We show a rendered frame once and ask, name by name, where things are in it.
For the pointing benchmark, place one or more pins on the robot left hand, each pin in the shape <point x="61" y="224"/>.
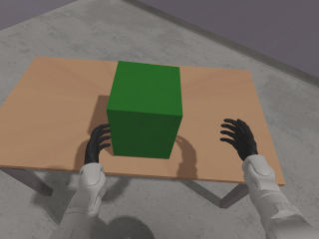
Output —
<point x="93" y="147"/>

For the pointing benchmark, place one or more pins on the robot right upper arm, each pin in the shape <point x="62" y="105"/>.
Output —
<point x="293" y="231"/>

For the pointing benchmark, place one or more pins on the table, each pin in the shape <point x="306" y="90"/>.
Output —
<point x="47" y="121"/>

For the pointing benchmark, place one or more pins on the carton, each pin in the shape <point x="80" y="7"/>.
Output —
<point x="144" y="109"/>

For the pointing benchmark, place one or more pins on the robot right hand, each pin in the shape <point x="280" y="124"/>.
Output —
<point x="243" y="141"/>

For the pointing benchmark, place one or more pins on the left robot forearm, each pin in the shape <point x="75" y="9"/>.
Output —
<point x="83" y="210"/>

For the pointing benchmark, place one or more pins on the right robot forearm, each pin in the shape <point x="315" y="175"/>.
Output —
<point x="272" y="205"/>

